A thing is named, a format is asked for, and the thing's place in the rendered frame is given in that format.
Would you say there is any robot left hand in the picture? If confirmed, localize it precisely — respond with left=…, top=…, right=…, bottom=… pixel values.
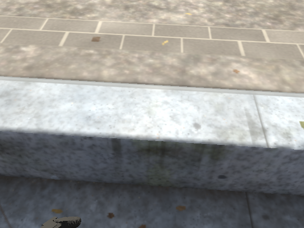
left=41, top=217, right=82, bottom=228

